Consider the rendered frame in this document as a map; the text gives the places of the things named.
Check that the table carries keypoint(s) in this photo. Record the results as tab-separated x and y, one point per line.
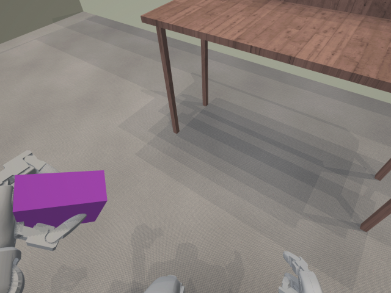
346	39

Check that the sponge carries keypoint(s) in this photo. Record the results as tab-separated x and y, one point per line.
53	198

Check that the left robot forearm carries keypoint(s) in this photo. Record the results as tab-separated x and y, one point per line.
11	277

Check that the left robot thigh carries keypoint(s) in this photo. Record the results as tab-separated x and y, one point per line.
166	285

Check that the right robot hand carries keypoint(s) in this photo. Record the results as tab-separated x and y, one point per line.
307	281

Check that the left robot hand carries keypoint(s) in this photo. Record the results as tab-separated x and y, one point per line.
40	236

